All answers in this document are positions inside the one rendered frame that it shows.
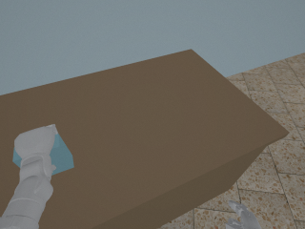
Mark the robot right hand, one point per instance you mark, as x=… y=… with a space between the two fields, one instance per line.
x=248 y=219

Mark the sponge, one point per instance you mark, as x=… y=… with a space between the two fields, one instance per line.
x=60 y=155

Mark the left robot forearm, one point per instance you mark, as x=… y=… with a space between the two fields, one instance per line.
x=31 y=194

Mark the robot left hand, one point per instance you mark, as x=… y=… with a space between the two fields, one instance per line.
x=39 y=140

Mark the table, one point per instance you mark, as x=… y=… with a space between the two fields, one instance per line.
x=150 y=141

